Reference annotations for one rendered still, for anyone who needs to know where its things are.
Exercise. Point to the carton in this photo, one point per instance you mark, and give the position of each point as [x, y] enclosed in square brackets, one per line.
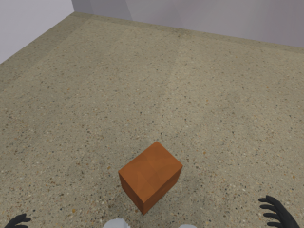
[148, 177]

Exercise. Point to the robot left hand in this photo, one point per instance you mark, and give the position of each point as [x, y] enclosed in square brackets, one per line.
[18, 219]

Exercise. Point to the robot right hand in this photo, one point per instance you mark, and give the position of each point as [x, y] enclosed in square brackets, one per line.
[285, 219]

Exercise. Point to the robot left thigh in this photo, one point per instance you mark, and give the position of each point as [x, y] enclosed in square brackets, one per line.
[116, 223]

